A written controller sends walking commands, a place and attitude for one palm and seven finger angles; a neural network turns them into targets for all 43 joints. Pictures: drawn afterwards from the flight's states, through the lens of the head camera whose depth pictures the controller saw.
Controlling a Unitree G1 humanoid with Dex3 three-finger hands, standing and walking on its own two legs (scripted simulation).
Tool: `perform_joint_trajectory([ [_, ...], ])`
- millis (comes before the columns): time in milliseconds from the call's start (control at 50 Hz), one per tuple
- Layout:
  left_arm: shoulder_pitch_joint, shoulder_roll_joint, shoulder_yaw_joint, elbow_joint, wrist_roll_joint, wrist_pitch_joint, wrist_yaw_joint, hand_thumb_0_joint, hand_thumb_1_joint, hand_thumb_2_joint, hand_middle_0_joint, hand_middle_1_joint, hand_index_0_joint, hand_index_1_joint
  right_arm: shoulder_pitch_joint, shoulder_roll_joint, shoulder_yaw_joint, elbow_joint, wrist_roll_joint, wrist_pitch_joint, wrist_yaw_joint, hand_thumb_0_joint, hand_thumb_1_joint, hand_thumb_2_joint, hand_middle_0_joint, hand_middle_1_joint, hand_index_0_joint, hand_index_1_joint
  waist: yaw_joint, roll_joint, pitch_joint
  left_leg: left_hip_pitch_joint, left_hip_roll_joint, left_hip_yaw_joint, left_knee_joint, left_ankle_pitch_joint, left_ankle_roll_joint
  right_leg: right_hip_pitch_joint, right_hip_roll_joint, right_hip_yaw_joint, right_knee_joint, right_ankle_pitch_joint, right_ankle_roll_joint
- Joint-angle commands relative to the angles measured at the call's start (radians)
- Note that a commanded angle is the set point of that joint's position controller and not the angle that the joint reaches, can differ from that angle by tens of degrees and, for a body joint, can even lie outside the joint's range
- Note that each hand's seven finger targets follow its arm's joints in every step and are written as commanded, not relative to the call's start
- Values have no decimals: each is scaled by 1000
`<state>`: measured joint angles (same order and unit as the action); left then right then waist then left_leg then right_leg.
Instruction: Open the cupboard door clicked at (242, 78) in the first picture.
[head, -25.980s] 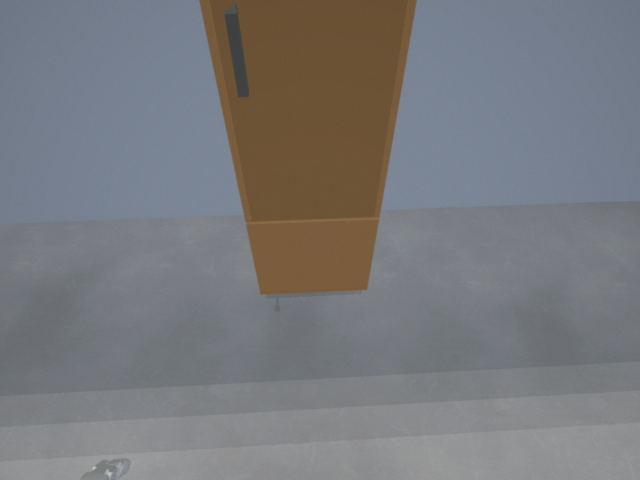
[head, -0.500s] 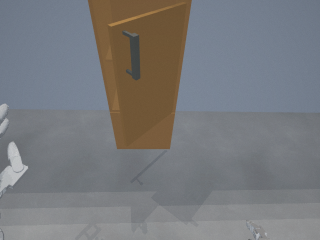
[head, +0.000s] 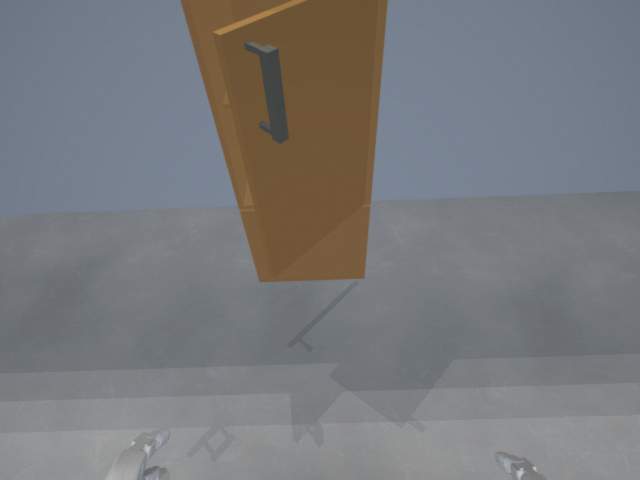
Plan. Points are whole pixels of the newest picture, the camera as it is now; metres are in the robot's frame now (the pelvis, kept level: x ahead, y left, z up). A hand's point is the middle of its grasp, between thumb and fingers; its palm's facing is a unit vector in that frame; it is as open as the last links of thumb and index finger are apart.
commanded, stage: let the arm hang, fingers relaxed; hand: left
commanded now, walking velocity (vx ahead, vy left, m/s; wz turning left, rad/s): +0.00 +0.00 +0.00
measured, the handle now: (266, 93) +0.64 +0.10 +0.16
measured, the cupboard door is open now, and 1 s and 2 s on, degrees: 45 45 45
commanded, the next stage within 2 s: look to check the result in 0.88 s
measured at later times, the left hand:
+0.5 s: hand out of the picture +0.02 +0.23 -0.14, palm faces +0.02 -0.94 -0.34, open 7.3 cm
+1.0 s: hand out of the picture +0.11 +0.23 -0.13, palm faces -0.03 -0.94 -0.34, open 7.4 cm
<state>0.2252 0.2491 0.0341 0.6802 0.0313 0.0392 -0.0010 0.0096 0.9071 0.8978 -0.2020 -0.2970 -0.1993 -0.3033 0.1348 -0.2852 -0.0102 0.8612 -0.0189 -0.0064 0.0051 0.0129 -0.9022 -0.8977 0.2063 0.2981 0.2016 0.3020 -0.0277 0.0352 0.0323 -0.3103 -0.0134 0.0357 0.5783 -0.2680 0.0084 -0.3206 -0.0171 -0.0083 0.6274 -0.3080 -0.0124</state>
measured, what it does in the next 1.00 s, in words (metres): stands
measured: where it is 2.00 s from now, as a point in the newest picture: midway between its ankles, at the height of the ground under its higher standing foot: outside the picture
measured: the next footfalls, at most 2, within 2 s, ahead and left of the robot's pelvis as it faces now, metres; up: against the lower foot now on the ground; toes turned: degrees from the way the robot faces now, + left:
none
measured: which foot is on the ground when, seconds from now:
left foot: down 0.00-1.00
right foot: down 0.00-1.00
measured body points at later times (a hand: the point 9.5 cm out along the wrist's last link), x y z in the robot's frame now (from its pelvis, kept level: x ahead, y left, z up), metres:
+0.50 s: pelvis +0.00 -0.01 +0.02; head +0.02 -0.02 +0.47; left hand +0.02 +0.28 -0.12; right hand +0.03 -0.27 -0.14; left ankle +0.02 +0.12 -0.73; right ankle +0.02 -0.11 -0.73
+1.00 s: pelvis +0.02 -0.01 +0.02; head +0.04 -0.02 +0.47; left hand +0.11 +0.28 -0.11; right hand +0.08 -0.30 -0.12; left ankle +0.02 +0.12 -0.73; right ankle +0.02 -0.11 -0.73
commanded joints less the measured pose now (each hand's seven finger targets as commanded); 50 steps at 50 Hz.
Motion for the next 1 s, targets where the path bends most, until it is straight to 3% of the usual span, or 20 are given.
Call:
perform_joint_trajectory([
  [0,-67,212,22,83,-10,-63,15,0,900,900,-200,-300,-200,-300,33,-115,-33,5,-2,-3,-7,0,-900,-900,200,300,200,300,-8,-56,-87,137,59,-76,-103,127,15,48,-126,159,-255,177,-77],
  [60,-30,167,7,218,-18,-62,16,0,900,900,-200,-300,-200,-300,23,-108,-24,70,-1,-5,-16,0,-900,-900,200,300,200,300,15,62,-73,110,101,-114,-193,122,21,112,-84,119,-259,128,-50],
  [100,-8,159,15,281,-18,-62,18,0,900,900,-200,-300,-200,-300,29,-111,-28,100,-1,-3,-22,0,-900,-900,200,300,200,300,25,89,-66,106,111,-118,-207,98,22,139,-79,106,-279,124,-53],
  [200,-9,159,11,378,-21,-64,18,0,900,900,-200,-300,-200,-300,71,-117,-35,166,4,2,-28,0,-900,-900,200,300,200,300,18,7,-42,129,115,-117,-226,75,24,129,-83,97,-325,82,-57],
  [340,-37,186,14,420,-21,-62,20,0,900,900,-200,-300,-200,-300,87,-131,-40,207,2,4,-28,0,-900,-900,200,300,200,300,17,-41,1,122,116,-118,-253,47,27,117,-89,96,-354,17,-57],
  [500,-83,229,24,411,-18,-67,19,0,900,900,-200,-300,-200,-300,48,-164,-46,212,0,0,-21,0,-900,-900,200,300,200,300,23,-47,2,132,114,-119,-266,70,28,122,-95,107,-365,19,-54],
  [740,-159,261,23,387,-19,-80,18,0,900,900,-200,-300,-200,-300,-22,-208,-43,205,-1,-14,-17,0,-900,-900,200,300,200,300,19,-25,-59,183,133,-124,-294,211,18,199,-104,97,-343,231,-42],
  [840,-172,273,21,387,-19,-81,17,0,900,900,-200,-300,-200,-300,-39,-223,-40,205,-1,-12,-15,0,-900,-900,200,300,200,300,19,-30,-43,190,130,-123,-305,190,14,192,-105,104,-365,203,-39],
  [980,-171,282,18,390,-20,-84,17,0,900,900,-200,-300,-200,-300,-46,-237,-38,202,2,-13,-18,0,-900,-900,200,300,200,300,16,-29,-74,227,138,-115,-303,240,11,215,-107,101,-362,281,-39],
])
